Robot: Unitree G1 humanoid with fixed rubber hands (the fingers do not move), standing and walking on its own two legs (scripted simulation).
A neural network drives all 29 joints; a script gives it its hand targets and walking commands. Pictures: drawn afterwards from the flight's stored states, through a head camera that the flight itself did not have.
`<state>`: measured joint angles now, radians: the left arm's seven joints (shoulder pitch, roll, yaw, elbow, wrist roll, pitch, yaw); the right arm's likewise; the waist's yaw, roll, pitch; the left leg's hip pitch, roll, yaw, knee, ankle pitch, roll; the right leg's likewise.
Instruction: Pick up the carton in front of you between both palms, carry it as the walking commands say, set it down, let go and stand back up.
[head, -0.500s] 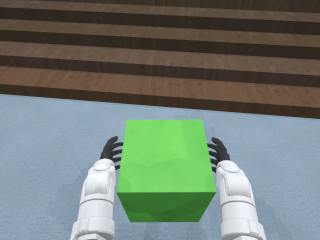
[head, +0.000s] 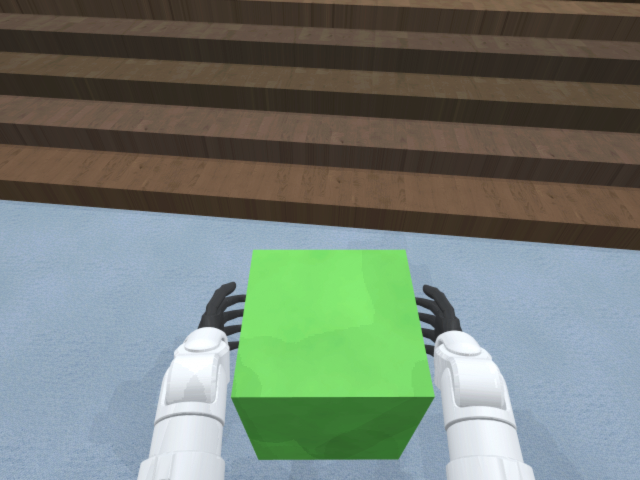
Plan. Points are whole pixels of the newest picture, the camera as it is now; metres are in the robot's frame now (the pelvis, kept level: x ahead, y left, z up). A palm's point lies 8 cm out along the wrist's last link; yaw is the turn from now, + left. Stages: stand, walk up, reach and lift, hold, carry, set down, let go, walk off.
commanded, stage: reach and lift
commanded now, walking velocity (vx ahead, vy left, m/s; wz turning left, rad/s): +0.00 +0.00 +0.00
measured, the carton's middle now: (328, 359) +0.30 +0.00 -0.04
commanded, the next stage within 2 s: hold in 0.02 s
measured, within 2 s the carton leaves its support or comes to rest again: neither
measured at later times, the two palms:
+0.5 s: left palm (208, 343) +0.27 +0.15 +0.05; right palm (451, 345) +0.27 -0.15 +0.05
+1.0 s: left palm (207, 319) +0.30 +0.15 +0.06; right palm (445, 320) +0.30 -0.15 +0.06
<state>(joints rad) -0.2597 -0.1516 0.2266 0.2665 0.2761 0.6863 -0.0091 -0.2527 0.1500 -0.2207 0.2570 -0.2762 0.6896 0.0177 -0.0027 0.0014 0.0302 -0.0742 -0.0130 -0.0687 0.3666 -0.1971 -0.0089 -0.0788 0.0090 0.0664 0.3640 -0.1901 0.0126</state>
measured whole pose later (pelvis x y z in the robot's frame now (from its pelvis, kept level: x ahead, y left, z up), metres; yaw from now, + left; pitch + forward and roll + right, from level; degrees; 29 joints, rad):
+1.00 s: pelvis +0.01 +0.00 -0.01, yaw +1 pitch +0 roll +0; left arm -0.24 -0.15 0.18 0.10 0.22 0.83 0.02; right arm -0.23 0.14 -0.19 0.09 -0.21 0.83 -0.01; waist -0.01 0.00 -0.12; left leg -0.25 0.00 -0.04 0.54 -0.35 -0.01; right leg -0.23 0.01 0.05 0.50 -0.28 0.01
